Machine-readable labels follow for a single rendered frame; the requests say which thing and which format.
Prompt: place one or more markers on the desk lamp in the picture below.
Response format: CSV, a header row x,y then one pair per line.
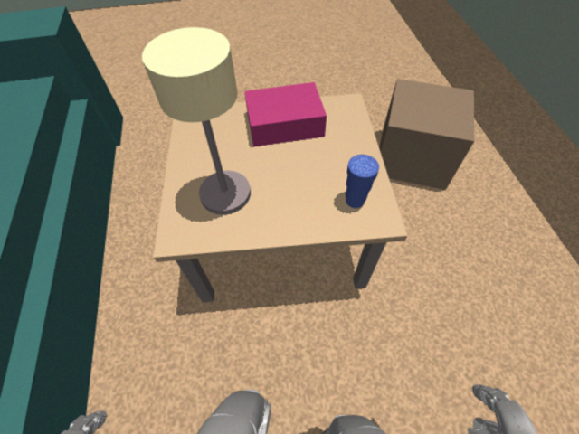
x,y
191,71

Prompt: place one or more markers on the right robot hand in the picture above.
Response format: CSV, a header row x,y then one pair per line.
x,y
511,417

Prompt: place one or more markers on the sofa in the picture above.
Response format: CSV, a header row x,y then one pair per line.
x,y
59,128

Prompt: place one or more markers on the coffee table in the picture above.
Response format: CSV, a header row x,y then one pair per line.
x,y
298,193

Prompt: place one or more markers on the left robot hand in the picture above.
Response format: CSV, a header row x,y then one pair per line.
x,y
87,424

